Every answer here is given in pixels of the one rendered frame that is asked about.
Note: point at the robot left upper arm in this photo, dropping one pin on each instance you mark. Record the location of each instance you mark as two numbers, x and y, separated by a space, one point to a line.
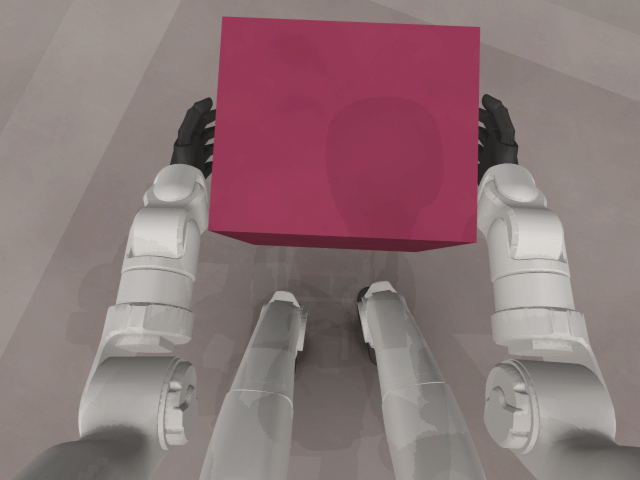
135 410

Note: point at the right robot forearm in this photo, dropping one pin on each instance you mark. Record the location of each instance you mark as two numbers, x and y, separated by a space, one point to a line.
534 307

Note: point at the robot left hand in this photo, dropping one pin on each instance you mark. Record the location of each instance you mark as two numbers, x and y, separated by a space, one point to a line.
190 148

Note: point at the robot right upper arm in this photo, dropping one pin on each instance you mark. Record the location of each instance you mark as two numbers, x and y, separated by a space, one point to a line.
558 420

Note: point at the left robot forearm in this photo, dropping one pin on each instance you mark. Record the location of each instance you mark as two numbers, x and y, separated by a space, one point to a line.
152 311

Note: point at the right robot foot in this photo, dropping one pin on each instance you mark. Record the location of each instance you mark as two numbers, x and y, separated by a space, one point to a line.
371 351

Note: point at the robot right hand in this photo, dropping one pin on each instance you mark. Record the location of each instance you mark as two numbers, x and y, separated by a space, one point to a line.
498 138

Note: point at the robot right thigh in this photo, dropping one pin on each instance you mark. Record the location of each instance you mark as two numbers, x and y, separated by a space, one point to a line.
426 432

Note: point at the carton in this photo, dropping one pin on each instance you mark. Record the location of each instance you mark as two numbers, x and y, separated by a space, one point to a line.
346 135

